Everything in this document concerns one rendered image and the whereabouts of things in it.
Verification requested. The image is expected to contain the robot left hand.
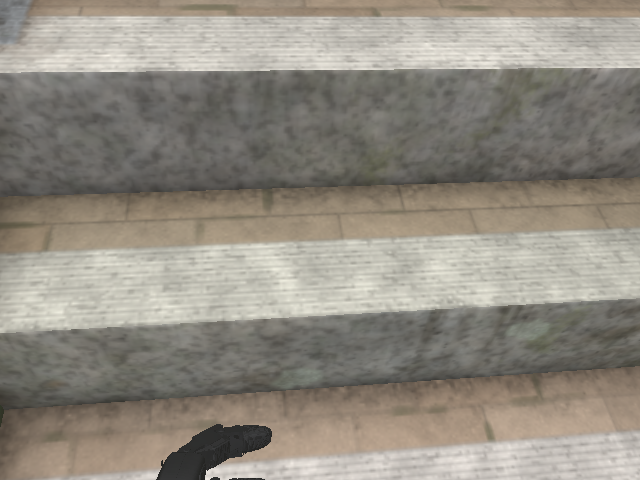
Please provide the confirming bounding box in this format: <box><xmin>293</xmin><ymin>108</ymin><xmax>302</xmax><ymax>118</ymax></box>
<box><xmin>156</xmin><ymin>424</ymin><xmax>272</xmax><ymax>480</ymax></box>

